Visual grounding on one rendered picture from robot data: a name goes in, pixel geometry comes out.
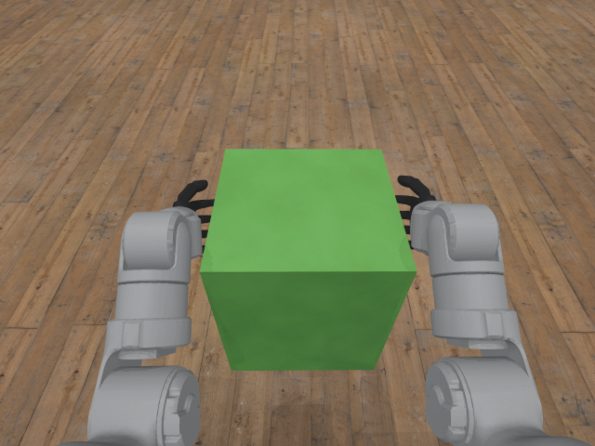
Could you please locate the carton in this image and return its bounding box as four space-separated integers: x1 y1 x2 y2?
200 149 417 371

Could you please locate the left robot upper arm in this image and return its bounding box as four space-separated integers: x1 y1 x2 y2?
56 365 201 446

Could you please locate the right robot hand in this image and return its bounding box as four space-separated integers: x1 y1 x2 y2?
395 176 436 250

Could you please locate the right robot upper arm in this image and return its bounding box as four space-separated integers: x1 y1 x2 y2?
426 357 592 446

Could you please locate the left robot forearm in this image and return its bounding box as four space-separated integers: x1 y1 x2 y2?
87 206 203 436

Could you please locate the left robot hand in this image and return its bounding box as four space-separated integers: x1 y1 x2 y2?
173 180 215 254

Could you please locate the right robot forearm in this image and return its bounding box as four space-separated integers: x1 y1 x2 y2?
410 201 543 426

